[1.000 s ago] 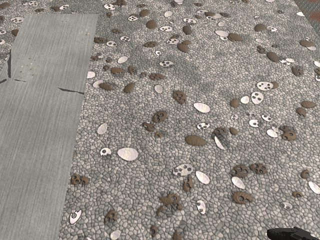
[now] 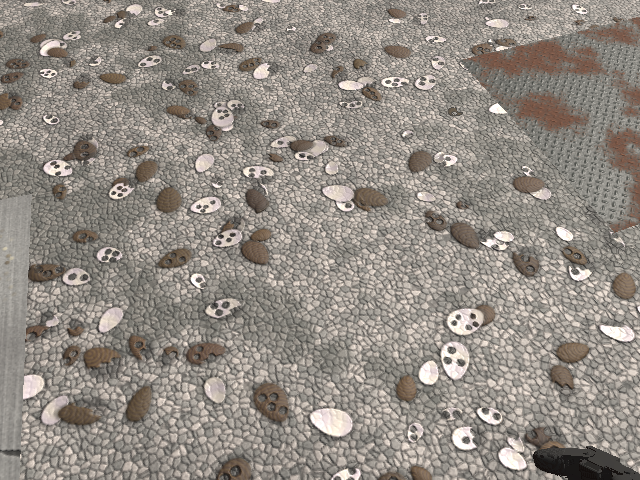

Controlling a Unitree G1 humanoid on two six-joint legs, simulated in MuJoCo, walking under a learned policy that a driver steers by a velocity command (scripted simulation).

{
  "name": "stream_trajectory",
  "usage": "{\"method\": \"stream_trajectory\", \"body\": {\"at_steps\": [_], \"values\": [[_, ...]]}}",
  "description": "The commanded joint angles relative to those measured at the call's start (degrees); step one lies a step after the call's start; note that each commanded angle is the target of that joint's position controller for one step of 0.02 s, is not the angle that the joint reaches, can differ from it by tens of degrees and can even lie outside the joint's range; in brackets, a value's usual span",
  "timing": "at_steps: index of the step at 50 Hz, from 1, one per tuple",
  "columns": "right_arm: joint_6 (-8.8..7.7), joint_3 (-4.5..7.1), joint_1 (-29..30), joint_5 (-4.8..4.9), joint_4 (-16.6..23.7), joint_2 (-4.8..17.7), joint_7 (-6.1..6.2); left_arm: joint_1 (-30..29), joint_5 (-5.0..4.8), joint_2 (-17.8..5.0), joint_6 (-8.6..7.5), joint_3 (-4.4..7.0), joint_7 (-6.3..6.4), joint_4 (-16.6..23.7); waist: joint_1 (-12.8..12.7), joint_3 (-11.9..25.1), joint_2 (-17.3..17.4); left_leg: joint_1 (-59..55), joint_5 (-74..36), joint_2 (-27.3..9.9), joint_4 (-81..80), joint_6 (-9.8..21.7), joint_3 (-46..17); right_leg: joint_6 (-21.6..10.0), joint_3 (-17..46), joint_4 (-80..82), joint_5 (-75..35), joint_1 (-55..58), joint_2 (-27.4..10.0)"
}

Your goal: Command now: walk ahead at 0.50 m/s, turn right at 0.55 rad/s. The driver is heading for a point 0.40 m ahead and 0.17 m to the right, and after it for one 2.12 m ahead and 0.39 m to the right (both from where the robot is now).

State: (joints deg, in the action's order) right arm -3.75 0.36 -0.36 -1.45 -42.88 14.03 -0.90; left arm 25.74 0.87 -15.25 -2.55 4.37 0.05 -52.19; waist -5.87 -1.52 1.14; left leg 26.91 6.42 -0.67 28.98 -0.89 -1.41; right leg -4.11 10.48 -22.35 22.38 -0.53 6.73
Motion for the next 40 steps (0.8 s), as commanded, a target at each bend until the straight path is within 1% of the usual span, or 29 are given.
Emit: {"method": "stream_trajectory", "body": {"at_steps": [1,2,3,4,5,6,7,9,11,13,15,18,20,22,23,24,25,26,27,28,29,30,31,32,33,34,35,37,40], "values": [[-2.15,4.17,-20.40,-1.50,-0.56,13.51,2.04,-4.10,-0.84,-6.23,-1.52,1.16,-0.33,5.80,12.78,13.52,4.16,-32.05,13.14,-11.67,-6.85,5.19,-12.23,-2.24,2.81,-25.73,-24.97,-14.47,-6.38],[-1.27,5.26,-21.06,-2.21,-0.14,18.44,2.38,1.74,-2.39,-1.40,-1.39,0.16,-0.29,7.54,9.52,17.64,16.44,-43.40,19.75,-25.05,-13.34,10.66,-36.33,-0.65,-4.30,-39.47,9.13,-32.02,2.13],[-0.35,5.11,-18.31,-1.33,-0.18,15.07,2.16,2.70,-0.60,-6.09,-0.39,0.65,0.18,6.11,7.61,14.30,11.46,-38.48,26.26,-25.20,-14.26,12.58,-41.50,-1.31,-4.70,-46.46,8.50,-37.33,-2.89],[-0.26,3.73,-14.67,-0.85,0.96,9.13,1.86,-1.05,0.12,-7.23,0.04,0.97,-0.17,5.56,7.43,7.18,3.46,-31.41,25.05,-22.02,-14.88,11.26,-32.35,-1.29,-4.44,-47.32,2.61,-37.31,-5.61],[-0.43,3.04,-12.54,-0.67,0.78,6.58,1.63,-4.02,0.22,-6.07,0.13,0.80,-0.79,5.99,6.97,3.10,1.35,-25.86,16.30,-18.73,-16.08,10.00,-23.21,-0.64,-5.02,-45.25,-1.41,-35.92,-7.37],[-0.69,2.76,-12.43,-0.69,0.40,5.78,1.71,-5.24,0.70,-5.45,0.55,0.80,-1.29,6.23,6.47,1.87,3.37,-23.29,9.32,-16.34,-16.92,8.61,-16.81,0.01,-5.59,-43.51,-3.14,-34.55,-8.71],[-1.09,2.62,-13.18,-0.46,-0.37,5.45,1.81,-5.49,1.21,-5.19,1.27,0.79,-1.85,6.39,5.98,1.23,5.37,-21.80,3.78,-14.59,-17.45,7.90,-12.31,0.70,-6.05,-42.85,-4.10,-33.61,-9.35],[-2.12,2.88,-15.34,0.16,-1.57,6.02,1.48,-6.55,1.15,-4.25,2.23,0.52,-2.51,7.25,5.58,1.77,5.57,-21.49,-5.46,-14.46,-17.78,8.51,-7.75,1.38,-6.91,-43.04,-5.85,-33.74,-9.57],[-2.65,3.20,-16.55,0.57,-2.40,6.39,1.25,-10.12,1.16,-3.82,2.70,0.28,-3.04,8.64,5.61,1.26,4.70,-22.69,-9.38,-14.68,-18.90,9.19,-3.86,2.07,-7.33,-42.23,-8.68,-37.13,-10.25],[-2.62,3.34,-17.79,0.52,-3.17,6.39,1.25,-13.99,1.26,-3.61,2.82,0.03,-3.53,10.10,6.10,0.26,4.19,-23.57,-11.23,-14.35,-19.84,9.41,-0.24,2.70,-8.02,-39.58,-12.13,-40.03,-10.78],[-2.45,3.39,-18.76,0.36,-3.96,6.31,1.18,-17.88,1.04,-2.92,2.72,-0.45,-3.95,11.55,6.66,-0.89,4.02,-23.67,-12.15,-13.48,-20.38,9.18,3.36,3.01,-9.31,-33.97,-15.98,-40.47,-10.83],[-2.33,3.66,-19.74,0.34,-4.77,7.11,1.21,-23.52,0.97,-1.74,2.38,-1.40,-4.63,13.49,7.76,-2.33,3.99,-23.40,-12.67,-12.95,-20.52,8.37,7.89,2.18,-12.21,-23.63,-21.02,-36.96,-10.65],[-2.09,3.95,-21.35,0.34,-5.62,8.07,1.45,-26.54,1.15,-1.87,2.32,-1.64,-4.93,14.77,8.45,-3.22,3.81,-25.36,-14.53,-13.99,-19.97,7.93,9.54,0.90,-14.33,-19.05,-19.97,-35.36,-10.31],[-1.44,4.16,-22.99,0.29,-6.57,8.77,1.72,-28.07,1.45,-2.37,2.33,-1.62,-4.90,15.61,8.75,-3.55,3.69,-28.73,-19.62,-14.87,-17.64,7.33,11.26,-0.76,-16.16,-15.85,-16.65,-34.08,-9.26],[-1.04,4.25,-23.34,0.24,-6.93,9.30,1.88,-27.96,1.61,-2.64,2.34,-1.51,-4.73,15.77,8.41,-3.17,3.91,-30.21,-26.23,-15.06,-15.05,6.91,12.47,-1.82,-17.19,-14.52,-14.06,-32.35,-8.08],[-0.57,4.40,-23.24,0.22,-7.21,10.09,2.12,-26.44,1.90,-2.84,2.26,-1.34,-4.40,15.43,7.46,-2.40,4.37,-31.23,-38.13,-14.92,-10.07,6.43,13.84,-2.83,-18.55,-13.43,-11.11,-29.42,-6.00],[-0.01,4.59,-23.29,0.34,-7.41,10.97,2.34,-22.34,2.16,-3.35,1.94,-0.98,-3.94,14.32,5.75,0.10,4.57,-32.02,-47.95,-14.59,-2.34,6.05,14.62,-4.00,-19.46,-12.03,-9.26,-24.89,-3.43],[0.46,4.64,-22.91,0.77,-7.24,11.42,2.48,-14.72,2.57,-4.28,1.19,-0.32,-3.30,11.99,2.70,4.53,3.74,-29.98,-48.47,-13.75,8.98,5.17,15.31,-5.41,-19.07,-8.29,-11.85,-16.24,-1.18],[0.47,4.50,-22.12,1.11,-6.24,11.18,2.39,-5.59,3.30,-6.98,0.55,0.93,-2.26,9.18,-1.71,10.33,0.55,-20.57,-33.88,-12.02,24.50,2.77,15.95,-7.66,-14.02,-4.29,-18.55,-1.99,-3.81],[0.27,2.83,-26.15,1.67,-2.17,3.63,1.45,-5.65,2.91,-15.26,0.64,2.89,-1.49,9.80,2.59,18.08,-14.33,4.82,22.32,-3.27,46.21,-0.91,15.63,-15.65,11.89,-8.44,-41.63,20.21,-24.48],[0.57,3.91,-22.42,0.93,-1.18,8.61,1.68,-1.62,-0.10,-16.69,1.46,3.69,-0.80,11.22,-1.08,25.09,-7.85,9.45,29.39,1.30,55.93,-1.75,4.10,-20.77,25.19,-4.77,-57.75,21.77,-29.32],[0.62,3.68,-18.05,1.41,-0.13,7.65,1.81,-4.52,-0.69,-15.20,1.78,3.35,-0.12,10.59,0.22,18.08,-3.94,12.43,22.86,-2.26,55.22,-1.31,0.30,-19.48,14.70,-4.32,-65.08,16.65,-27.18],[0.33,3.05,-16.80,1.43,-0.05,6.61,1.97,-8.18,-1.19,-11.36,1.86,2.41,0.14,10.56,2.06,11.14,-2.67,11.81,18.72,-3.87,50.07,-1.05,0.51,-17.02,9.67,-2.50,-62.95,8.27,-24.31],[0.77,3.19,-16.44,0.64,-0.56,6.65,2.09,-11.17,-1.30,-8.67,1.94,1.63,0.34,10.70,4.42,6.21,-1.36,9.93,17.36,-5.07,45.66,-1.07,0.19,-13.98,6.30,-0.52,-58.64,1.47,-20.47],[1.86,3.24,-18.06,-0.39,-0.51,6.83,1.95,-13.59,-1.59,-7.05,2.15,1.03,0.56,11.13,6.68,5.12,-2.34,6.55,16.74,-5.26,42.89,-1.61,-0.03,-13.10,4.45,1.55,-55.34,-4.01,-18.26],[2.96,3.41,-19.14,-0.96,-1.01,6.91,1.86,-13.97,-1.36,-6.39,1.98,0.69,0.34,11.31,7.50,4.94,-2.14,3.75,16.39,-5.11,40.90,-1.89,0.02,-12.12,3.24,2.01,-56.72,-7.01,-17.09],[3.81,3.38,-19.73,-0.96,-0.78,6.34,1.76,-13.28,-1.02,-7.20,1.58,0.87,0.06,11.10,8.07,6.02,-2.05,2.64,16.02,-4.36,39.37,-2.22,0.37,-12.10,2.77,1.90,-58.83,-7.98,-16.46],[4.60,3.19,-19.38,-0.61,-0.38,5.37,1.77,-12.45,-0.48,-9.19,1.18,1.54,-0.20,10.88,8.34,7.25,-1.89,1.93,13.86,-3.69,36.30,-2.49,0.63,-11.79,2.27,2.27,-58.14,-9.94,-15.38],[5.22,3.30,-15.00,-0.42,1.28,5.75,2.00,-10.75,-0.46,-9.45,1.60,1.64,-0.02,10.67,7.08,6.88,-3.48,4.01,10.54,-3.27,32.11,-2.57,0.06,-10.41,4.07,2.92,-51.21,-10.32,-14.27]]}}
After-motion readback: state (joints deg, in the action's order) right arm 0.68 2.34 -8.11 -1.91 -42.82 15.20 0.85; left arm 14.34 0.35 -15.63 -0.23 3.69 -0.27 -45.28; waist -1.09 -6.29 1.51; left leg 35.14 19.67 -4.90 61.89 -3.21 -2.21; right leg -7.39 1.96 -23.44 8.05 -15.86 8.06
